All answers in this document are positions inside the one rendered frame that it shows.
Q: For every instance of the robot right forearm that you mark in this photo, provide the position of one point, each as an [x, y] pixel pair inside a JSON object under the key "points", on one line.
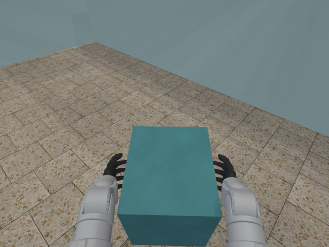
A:
{"points": [[242, 213]]}

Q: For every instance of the robot right hand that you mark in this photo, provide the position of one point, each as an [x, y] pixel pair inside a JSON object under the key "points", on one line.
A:
{"points": [[227, 167]]}

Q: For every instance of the carton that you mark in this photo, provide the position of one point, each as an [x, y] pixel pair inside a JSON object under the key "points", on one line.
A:
{"points": [[169, 193]]}

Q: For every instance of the robot left forearm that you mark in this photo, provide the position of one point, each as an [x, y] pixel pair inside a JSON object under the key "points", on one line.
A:
{"points": [[96, 216]]}

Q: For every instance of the robot left hand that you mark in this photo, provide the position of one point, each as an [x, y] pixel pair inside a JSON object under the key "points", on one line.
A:
{"points": [[112, 165]]}

